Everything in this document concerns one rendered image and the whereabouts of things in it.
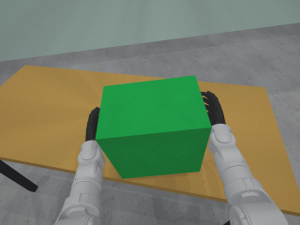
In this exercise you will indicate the right robot hand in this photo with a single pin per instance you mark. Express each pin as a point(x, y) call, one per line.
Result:
point(215, 113)

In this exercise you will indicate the robot right upper arm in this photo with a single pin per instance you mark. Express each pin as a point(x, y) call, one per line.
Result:
point(256, 213)

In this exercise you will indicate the left robot forearm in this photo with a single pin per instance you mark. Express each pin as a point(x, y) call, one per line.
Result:
point(86, 187)

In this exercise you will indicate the table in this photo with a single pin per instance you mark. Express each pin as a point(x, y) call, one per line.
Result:
point(43, 119)

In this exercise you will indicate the carton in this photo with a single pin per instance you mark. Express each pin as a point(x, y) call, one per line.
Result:
point(154, 127)

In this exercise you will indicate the left robot hand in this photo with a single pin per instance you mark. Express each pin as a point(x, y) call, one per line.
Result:
point(92, 125)

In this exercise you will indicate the right robot forearm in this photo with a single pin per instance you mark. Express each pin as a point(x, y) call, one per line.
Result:
point(240, 186)

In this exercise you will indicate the robot left upper arm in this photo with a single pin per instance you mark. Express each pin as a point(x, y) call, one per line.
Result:
point(80, 220)

